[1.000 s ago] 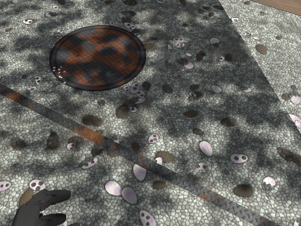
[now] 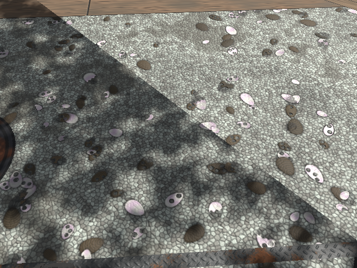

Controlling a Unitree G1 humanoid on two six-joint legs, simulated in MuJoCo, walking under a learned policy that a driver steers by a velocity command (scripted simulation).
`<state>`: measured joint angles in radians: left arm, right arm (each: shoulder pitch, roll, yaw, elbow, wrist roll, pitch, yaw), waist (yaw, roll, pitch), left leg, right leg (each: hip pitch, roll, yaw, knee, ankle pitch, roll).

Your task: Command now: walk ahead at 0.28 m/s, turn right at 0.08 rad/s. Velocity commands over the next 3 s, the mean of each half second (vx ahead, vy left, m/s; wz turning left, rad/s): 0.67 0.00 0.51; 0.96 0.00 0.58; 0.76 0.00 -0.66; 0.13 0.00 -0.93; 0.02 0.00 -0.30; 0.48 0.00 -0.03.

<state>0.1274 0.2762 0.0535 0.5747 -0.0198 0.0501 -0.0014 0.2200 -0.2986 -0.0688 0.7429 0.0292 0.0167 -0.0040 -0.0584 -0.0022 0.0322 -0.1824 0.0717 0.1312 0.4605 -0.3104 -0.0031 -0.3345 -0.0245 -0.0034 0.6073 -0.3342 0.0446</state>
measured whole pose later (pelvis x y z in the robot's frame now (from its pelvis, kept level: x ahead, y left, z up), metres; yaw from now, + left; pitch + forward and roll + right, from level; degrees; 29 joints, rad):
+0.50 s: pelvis +0.23 +0.02 -0.04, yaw +19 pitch +2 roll +0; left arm 0.49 0.24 0.04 0.89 0.05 -0.06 0.03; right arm 0.07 -0.28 -0.04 0.70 -0.02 0.02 0.09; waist 0.03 0.01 0.04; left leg -0.65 -0.01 0.18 0.78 -0.21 0.18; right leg 0.29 -0.02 -0.33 0.26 -0.49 0.06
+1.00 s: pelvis +0.65 +0.23 -0.03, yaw +36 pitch +1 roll -1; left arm 0.08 0.27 -0.01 0.68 0.03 -0.07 -0.01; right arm 0.45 -0.34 -0.06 0.91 -0.04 -0.07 -0.01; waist -0.05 0.01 0.05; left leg 0.16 -0.14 -0.10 0.65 -0.39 0.13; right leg -0.55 0.04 -0.08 0.56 -0.04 -0.10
